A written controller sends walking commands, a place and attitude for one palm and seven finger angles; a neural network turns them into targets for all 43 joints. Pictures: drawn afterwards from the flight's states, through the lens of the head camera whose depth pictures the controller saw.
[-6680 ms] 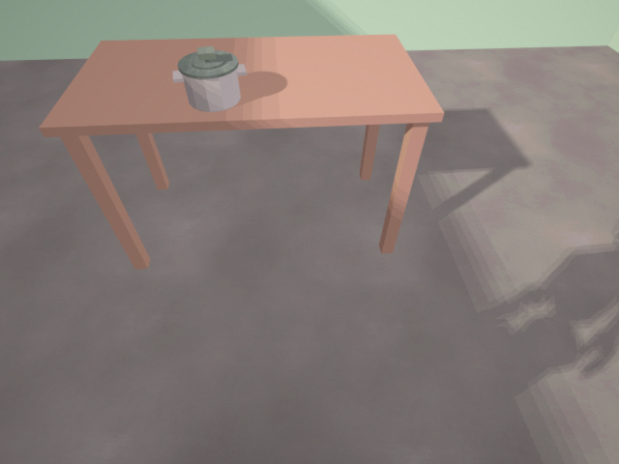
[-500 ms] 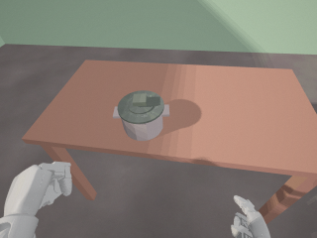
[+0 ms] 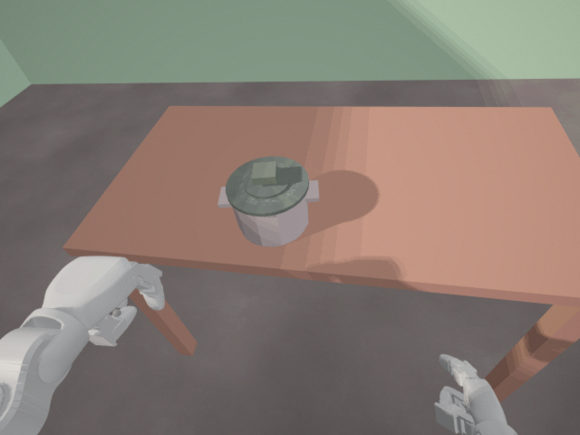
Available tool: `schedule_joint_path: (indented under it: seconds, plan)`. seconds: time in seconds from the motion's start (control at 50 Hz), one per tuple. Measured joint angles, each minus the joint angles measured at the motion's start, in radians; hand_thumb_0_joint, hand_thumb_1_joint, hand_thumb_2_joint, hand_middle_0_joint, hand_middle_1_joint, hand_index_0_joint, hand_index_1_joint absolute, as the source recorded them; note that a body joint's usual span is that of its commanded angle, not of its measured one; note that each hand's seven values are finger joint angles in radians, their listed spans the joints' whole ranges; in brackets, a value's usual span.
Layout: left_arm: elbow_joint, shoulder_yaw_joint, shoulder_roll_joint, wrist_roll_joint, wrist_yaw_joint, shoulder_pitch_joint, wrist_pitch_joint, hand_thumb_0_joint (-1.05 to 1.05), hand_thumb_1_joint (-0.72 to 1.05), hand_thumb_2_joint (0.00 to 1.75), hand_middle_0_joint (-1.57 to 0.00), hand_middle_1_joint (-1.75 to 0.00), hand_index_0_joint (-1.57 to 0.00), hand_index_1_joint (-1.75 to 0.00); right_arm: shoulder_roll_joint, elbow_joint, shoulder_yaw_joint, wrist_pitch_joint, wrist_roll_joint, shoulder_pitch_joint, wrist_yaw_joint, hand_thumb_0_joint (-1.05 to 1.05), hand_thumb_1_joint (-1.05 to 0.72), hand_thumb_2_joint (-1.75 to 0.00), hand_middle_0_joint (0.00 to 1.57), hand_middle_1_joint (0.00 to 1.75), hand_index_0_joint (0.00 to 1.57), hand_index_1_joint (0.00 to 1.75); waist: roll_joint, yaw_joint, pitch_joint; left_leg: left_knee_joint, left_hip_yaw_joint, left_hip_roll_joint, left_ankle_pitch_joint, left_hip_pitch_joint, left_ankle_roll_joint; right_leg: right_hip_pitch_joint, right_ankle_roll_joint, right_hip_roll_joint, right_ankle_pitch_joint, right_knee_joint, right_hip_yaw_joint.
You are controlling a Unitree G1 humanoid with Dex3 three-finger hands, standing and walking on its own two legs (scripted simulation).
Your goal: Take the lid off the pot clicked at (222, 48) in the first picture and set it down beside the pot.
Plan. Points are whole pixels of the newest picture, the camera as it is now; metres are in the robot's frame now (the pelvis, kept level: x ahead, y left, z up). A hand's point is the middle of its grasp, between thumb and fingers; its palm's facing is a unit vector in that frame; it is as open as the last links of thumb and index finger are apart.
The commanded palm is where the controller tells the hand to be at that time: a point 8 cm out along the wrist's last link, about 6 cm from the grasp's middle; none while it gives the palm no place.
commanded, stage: reach forward and open the fingers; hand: left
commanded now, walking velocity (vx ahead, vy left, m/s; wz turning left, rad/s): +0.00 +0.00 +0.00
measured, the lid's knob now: (264, 173) +0.55 +0.12 +0.04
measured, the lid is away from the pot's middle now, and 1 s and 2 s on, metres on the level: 0.00 0.00 0.00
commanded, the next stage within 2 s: move the open hand above the knob in 0.48 s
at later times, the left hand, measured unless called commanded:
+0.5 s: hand (123, 270) +0.28 +0.26 +0.11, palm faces -0.18 -0.02 -0.98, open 9.9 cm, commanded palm +0.27 +0.26 +0.17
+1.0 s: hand (165, 229) +0.35 +0.22 +0.11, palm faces -0.23 -0.02 -0.97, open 10.0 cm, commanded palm +0.34 +0.22 +0.18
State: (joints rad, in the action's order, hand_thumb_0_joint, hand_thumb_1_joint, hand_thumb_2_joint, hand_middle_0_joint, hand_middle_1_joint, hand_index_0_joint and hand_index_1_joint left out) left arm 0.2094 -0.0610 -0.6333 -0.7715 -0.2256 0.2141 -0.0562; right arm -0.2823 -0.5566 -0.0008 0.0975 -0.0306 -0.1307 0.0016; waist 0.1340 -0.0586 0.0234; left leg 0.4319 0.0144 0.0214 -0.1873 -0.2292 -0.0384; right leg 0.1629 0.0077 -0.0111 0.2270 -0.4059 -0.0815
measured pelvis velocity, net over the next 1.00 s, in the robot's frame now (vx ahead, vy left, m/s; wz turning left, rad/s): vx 0.01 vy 0.01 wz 0.01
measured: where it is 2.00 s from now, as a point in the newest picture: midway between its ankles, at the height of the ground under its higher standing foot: outside the picture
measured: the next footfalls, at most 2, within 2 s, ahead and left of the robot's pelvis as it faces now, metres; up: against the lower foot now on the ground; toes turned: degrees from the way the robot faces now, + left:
none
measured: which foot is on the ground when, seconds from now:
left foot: down 0.00-1.00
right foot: down 0.00-1.00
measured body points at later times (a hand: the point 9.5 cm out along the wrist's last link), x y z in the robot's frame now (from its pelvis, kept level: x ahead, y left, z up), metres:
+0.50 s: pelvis -0.01 +0.02 +0.00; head +0.00 -0.03 +0.45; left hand +0.29 +0.26 +0.16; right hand +0.19 -0.21 -0.10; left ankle +0.03 +0.09 -0.74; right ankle -0.01 -0.11 -0.74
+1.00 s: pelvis +0.01 +0.01 +0.00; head +0.03 -0.03 +0.45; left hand +0.36 +0.22 +0.16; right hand +0.20 -0.22 -0.11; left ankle +0.03 +0.09 -0.74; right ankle +0.00 -0.11 -0.74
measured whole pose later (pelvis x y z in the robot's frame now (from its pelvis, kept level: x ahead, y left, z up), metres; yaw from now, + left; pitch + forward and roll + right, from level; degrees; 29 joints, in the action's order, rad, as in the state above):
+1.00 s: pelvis +0.01 +0.01 +0.00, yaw +0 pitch +1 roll +0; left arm -0.11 0.13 -0.58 -0.83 -0.34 -0.33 0.09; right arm -0.29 -0.57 -0.02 0.13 -0.05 -0.13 -0.04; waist 0.11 -0.02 0.02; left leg 0.43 0.02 0.05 -0.19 -0.25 -0.05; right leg 0.20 -0.01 -0.04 0.25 -0.44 -0.08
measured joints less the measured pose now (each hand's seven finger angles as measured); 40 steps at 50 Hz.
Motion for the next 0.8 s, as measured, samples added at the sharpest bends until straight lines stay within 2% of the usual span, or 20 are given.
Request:
schedule_joint_path:
  seconds: [0.16,0.24,0.34,0.62,0.72,0.8]
  plan:
    - [-0.053,0.016,-0.004,-0.004,-0.014,-0.084,0.027,0.00,0.03,1.21,-0.93,-0.42,-0.94,-0.42,0.003,-0.008,-0.005,0.008,-0.004,-0.011,-0.019,0.01,-0.90,-0.90,0.20,0.30,0.20,0.30,-0.004,0.012,0.006,-0.011,0.009,0.006,0.009,0.009,-0.009,-0.006,-0.008,-0.006,-0.011,0.009,0.008]
    - [-0.061,0.033,-0.001,-0.012,-0.016,-0.121,0.021,0.00,-0.08,1.25,-0.89,-0.28,-0.90,-0.28,0.001,-0.012,-0.002,0.006,-0.005,-0.011,-0.021,0.01,-0.90,-0.90,0.20,0.30,0.20,0.30,-0.003,0.014,0.005,-0.016,0.012,0.012,0.012,0.011,-0.014,-0.006,-0.013,-0.012,-0.013,0.010,0.012]
    - [-0.101,0.046,0.001,-0.016,-0.018,-0.178,0.039,0.00,-0.18,1.29,-0.85,-0.17,-0.86,-0.17,0.000,-0.011,-0.003,0.013,-0.009,-0.007,-0.026,0.01,-0.90,-0.90,0.20,0.30,0.20,0.30,-0.005,0.015,0.003,-0.019,0.015,0.018,0.016,0.009,-0.019,-0.001,-0.018,-0.018,-0.014,0.007,0.014]
    - [-0.187,0.093,0.002,-0.031,-0.058,-0.333,0.086,0.00,-0.25,1.34,-0.83,-0.09,-0.84,-0.09,0.003,-0.006,-0.016,0.018,-0.012,0.004,-0.024,0.01,-0.90,-0.90,0.20,0.30,0.20,0.30,-0.014,0.018,0.003,-0.017,0.010,0.026,0.014,-0.002,-0.022,0.010,-0.020,-0.026,-0.007,-0.001,0.009]
    - [-0.231,0.135,0.012,-0.037,-0.099,-0.405,0.140,0.00,-0.26,1.36,-0.84,-0.09,-0.84,-0.09,-0.004,-0.012,-0.017,0.019,-0.015,0.009,-0.027,0.01,-0.90,-0.90,0.20,0.30,0.20,0.30,-0.012,0.023,0.002,-0.011,0.003,0.030,0.009,-0.008,-0.023,0.015,-0.020,-0.030,0.003,-0.010,0.003]
    - [-0.247,0.152,0.019,-0.038,-0.121,-0.441,0.141,0.00,-0.26,1.36,-0.84,-0.09,-0.84,-0.09,-0.006,-0.010,-0.017,0.017,-0.015,0.009,-0.029,0.01,-0.90,-0.90,0.20,0.30,0.20,0.30,-0.013,0.030,-0.002,-0.007,0.001,0.029,0.004,-0.011,-0.022,0.017,-0.020,-0.029,0.009,-0.014,0.001]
